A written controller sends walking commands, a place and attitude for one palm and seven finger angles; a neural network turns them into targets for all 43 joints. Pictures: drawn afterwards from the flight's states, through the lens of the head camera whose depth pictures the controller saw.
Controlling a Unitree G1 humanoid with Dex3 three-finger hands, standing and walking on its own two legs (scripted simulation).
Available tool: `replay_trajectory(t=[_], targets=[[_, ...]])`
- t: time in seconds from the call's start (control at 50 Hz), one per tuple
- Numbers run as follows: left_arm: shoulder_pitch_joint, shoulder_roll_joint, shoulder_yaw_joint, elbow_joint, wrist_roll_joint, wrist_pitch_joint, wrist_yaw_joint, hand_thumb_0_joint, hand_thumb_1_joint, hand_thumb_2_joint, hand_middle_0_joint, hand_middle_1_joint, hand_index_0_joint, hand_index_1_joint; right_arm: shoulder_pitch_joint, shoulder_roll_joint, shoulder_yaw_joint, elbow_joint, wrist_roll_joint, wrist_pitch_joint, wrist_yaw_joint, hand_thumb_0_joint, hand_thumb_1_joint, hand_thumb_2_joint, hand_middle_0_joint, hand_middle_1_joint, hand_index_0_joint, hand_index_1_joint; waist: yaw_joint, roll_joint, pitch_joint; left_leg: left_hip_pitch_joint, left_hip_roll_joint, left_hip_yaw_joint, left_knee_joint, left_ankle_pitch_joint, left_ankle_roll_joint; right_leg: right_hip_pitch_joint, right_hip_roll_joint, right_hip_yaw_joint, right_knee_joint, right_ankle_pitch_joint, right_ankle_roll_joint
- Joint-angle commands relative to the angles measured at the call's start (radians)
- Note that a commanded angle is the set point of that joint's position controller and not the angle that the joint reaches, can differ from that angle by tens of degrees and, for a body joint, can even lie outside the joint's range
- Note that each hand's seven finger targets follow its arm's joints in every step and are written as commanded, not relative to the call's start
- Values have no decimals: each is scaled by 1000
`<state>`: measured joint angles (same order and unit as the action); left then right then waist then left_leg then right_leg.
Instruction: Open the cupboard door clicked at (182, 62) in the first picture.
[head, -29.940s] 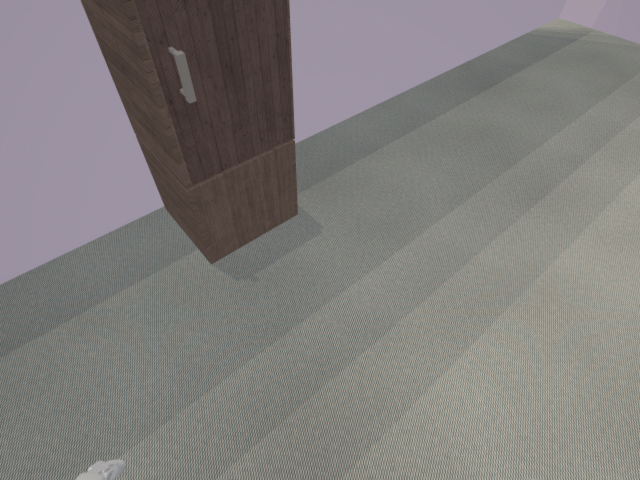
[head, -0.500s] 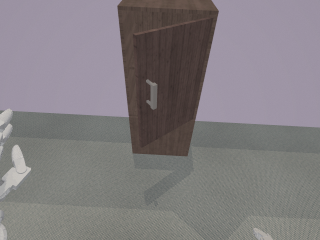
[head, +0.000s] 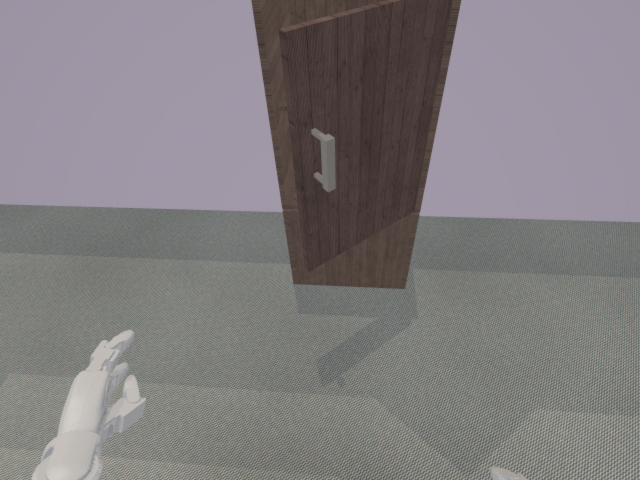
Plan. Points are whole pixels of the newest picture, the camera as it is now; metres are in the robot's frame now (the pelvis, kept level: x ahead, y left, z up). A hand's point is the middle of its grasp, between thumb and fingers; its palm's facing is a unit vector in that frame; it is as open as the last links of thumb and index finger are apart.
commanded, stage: let the arm hang, fingers relaxed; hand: left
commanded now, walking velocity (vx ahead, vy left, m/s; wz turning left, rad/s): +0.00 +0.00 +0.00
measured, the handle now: (322, 160) +0.69 +0.02 +0.03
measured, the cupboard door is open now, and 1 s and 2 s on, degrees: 40 40 40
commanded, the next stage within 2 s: look to check the result in 0.96 s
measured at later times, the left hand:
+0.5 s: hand out of the picture -0.01 +0.20 -0.14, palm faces +0.01 -0.97 -0.25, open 7.3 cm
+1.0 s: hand out of the picture +0.05 +0.20 -0.14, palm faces -0.01 -0.97 -0.23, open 7.4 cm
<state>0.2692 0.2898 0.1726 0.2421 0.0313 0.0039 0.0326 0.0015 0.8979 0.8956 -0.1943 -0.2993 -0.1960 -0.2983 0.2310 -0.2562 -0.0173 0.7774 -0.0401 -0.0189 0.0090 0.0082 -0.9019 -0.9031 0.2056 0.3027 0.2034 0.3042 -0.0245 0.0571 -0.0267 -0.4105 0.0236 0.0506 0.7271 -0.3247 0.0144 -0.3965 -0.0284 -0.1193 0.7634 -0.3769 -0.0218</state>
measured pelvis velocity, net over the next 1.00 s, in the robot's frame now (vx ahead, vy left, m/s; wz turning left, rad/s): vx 0.02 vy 0.01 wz -0.02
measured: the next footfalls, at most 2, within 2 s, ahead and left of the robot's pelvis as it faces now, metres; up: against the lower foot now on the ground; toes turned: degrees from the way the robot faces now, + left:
none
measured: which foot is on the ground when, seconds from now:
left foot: down 0.00-1.00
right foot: down 0.00-1.00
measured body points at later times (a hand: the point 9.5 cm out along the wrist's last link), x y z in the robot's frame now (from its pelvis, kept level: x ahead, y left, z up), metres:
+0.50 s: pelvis +0.01 +0.00 +0.03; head +0.03 -0.01 +0.48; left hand -0.01 +0.25 -0.12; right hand +0.00 -0.22 -0.13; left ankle +0.04 +0.12 -0.71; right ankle +0.03 -0.09 -0.71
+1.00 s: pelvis +0.02 +0.01 +0.03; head +0.02 +0.00 +0.48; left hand +0.05 +0.25 -0.12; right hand +0.01 -0.22 -0.13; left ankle +0.04 +0.12 -0.71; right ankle +0.03 -0.09 -0.71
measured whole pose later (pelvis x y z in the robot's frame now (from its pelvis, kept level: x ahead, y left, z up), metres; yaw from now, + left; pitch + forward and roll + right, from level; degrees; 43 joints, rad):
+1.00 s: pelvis +0.02 +0.01 +0.03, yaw -1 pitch -2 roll +0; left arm 0.22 0.18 0.01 1.14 0.02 -0.01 0.02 0.00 0.90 0.89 -0.20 -0.30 -0.20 -0.30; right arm 0.25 -0.18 -0.01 1.15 -0.02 0.00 -0.02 0.00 -0.91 -0.90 0.20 0.30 0.20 0.30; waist -0.01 0.02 0.04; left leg -0.17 0.00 0.08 0.36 -0.16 0.02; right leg -0.16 -0.01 -0.07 0.39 -0.19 -0.02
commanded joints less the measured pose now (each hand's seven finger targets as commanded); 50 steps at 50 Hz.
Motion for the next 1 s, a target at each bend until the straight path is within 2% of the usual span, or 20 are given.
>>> replay_trajectory(t=[0.0,0.02,0.04,0.06,0.08,0.1,0.12,0.14,0.16,0.18,0.24,0.26,0.38,0.5,0.76,0.9,0.98], targets=[[51,25,-81,234,1,-5,-27,0,900,900,-200,-300,-200,-300,-67,-127,-13,-55,-16,-16,-17,0,-900,-900,200,300,200,300,56,-10,-39,-62,175,-271,-294,312,111,207,-15,129,-110,125,20],[62,47,-87,317,-1,-11,-23,0,900,900,-200,-300,-200,-300,-75,-101,-6,-24,-6,-14,-17,0,-900,-900,200,300,200,300,64,-72,-45,-40,106,-175,-237,296,62,250,-52,186,-206,246,3],[55,78,-93,389,-1,-23,-20,0,900,900,-200,-300,-200,-300,-57,-68,-1,4,7,-6,-19,0,-900,-900,200,300,200,300,49,-206,-39,8,28,-83,-165,213,12,227,-131,280,-307,354,-28],[38,89,-101,458,-7,-32,-19,0,900,900,-200,-300,-200,-300,-23,-42,2,46,13,6,-21,0,-900,-900,200,300,200,300,23,-211,-47,82,-6,-37,-113,104,-11,188,-213,346,-390,427,-67],[12,92,-112,512,-12,-35,-17,0,900,900,-200,-300,-200,-300,-2,-27,3,87,16,15,-21,0,-900,-900,200,300,200,300,5,-153,-31,144,-4,-37,-119,26,-16,149,-223,345,-420,421,-92],[-14,84,-120,559,-14,-34,-15,0,900,900,-200,-300,-200,-300,20,-12,4,125,17,21,-22,0,-900,-900,200,300,200,300,-10,-89,-18,189,5,-34,-155,55,-16,122,-202,308,-432,351,-91],[-17,47,-115,595,-13,-35,-11,0,900,900,-200,-300,-200,-300,33,1,3,153,13,22,-25,0,-900,-900,200,300,200,300,-15,-31,-17,234,18,-46,-207,134,-11,101,-165,270,-430,275,-77],[-9,23,-109,618,-14,-30,-7,0,900,900,-200,-300,-200,-300,35,4,-1,169,9,24,-25,0,-900,-900,200,300,200,300,-9,36,-8,252,38,-61,-246,187,-4,99,-124,219,-422,215,-50],[-4,12,-119,653,-19,-26,-8,0,900,900,-200,-300,-200,-300,28,4,2,191,9,24,-27,0,-900,-900,200,300,200,300,1,82,14,226,60,-83,-295,181,4,119,-97,196,-427,167,-35],[7,9,-126,684,-21,-22,-8,0,900,900,-200,-300,-200,-300,23,4,3,209,11,24,-28,0,-900,-900,200,300,200,300,12,89,32,191,70,-101,-336,147,10,151,-83,186,-438,141,-30],[22,18,-133,765,-22,-25,-8,0,900,900,-200,-300,-200,-300,43,-20,-3,258,17,21,-32,0,-900,-900,200,300,200,300,18,-29,37,196,74,-101,-370,139,12,198,-83,174,-473,145,-32],[20,16,-137,786,-22,-26,-8,0,900,900,-200,-300,-200,-300,55,-19,-2,275,17,19,-32,0,-900,-900,200,300,200,300,14,-49,33,209,75,-97,-379,145,12,202,-85,170,-478,146,-32],[37,15,-146,861,-25,-25,-4,0,900,900,-200,-300,-200,-300,68,-23,1,329,20,17,-39,0,-900,-900,200,300,200,300,18,-56,56,237,81,-93,-406,175,16,206,-86,159,-485,170,-31],[37,10,-147,887,-23,-19,-1,0,900,900,-200,-300,-200,-300,73,-19,2,350,18,19,-40,0,-900,-900,200,300,200,300,19,-58,105,215,80,-93,-434,125,16,186,-85,163,-489,122,-29],[13,12,-140,876,-20,-22,0,0,900,900,-200,-300,-200,-300,63,-15,-1,353,16,10,-38,0,-900,-900,200,300,200,300,22,-48,109,206,80,-98,-447,140,14,198,-86,160,-470,155,-24],[-7,26,-136,867,-19,-25,-3,0,900,900,-200,-300,-200,-300,53,-36,-7,347,16,8,-37,0,-900,-900,200,300,200,300,18,-52,108,213,81,-101,-455,126,15,194,-85,165,-474,150,-25],[-16,43,-132,864,-20,-30,-4,0,900,900,-200,-300,-200,-300,41,-54,-11,344,17,3,-38,0,-900,-900,200,300,200,300,20,-42,69,236,84,-102,-446,172,18,220,-89,166,-472,184,-27]])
